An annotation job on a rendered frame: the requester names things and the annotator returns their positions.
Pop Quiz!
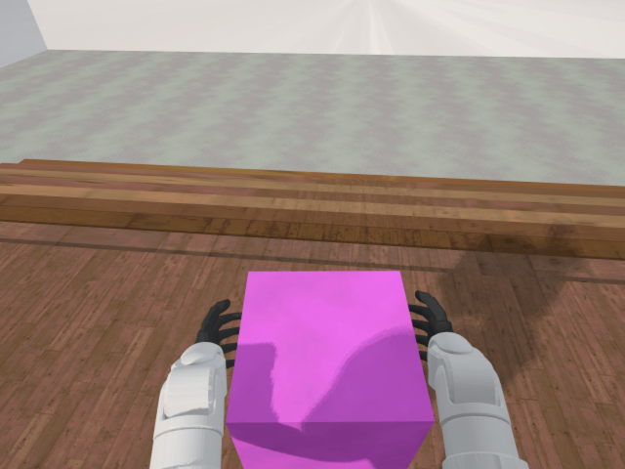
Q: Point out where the robot right hand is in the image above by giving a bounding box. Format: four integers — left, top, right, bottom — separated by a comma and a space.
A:
407, 290, 454, 362

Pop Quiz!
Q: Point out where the robot left hand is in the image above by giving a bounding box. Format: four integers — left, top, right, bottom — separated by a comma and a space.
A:
194, 299, 242, 369

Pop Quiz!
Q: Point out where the carton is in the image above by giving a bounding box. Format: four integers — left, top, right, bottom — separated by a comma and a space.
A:
226, 271, 435, 469

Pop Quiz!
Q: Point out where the robot right forearm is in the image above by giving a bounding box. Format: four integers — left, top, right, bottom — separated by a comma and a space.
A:
428, 332, 529, 469

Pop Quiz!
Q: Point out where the robot left forearm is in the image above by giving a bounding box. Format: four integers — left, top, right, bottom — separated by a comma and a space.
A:
149, 342, 228, 469

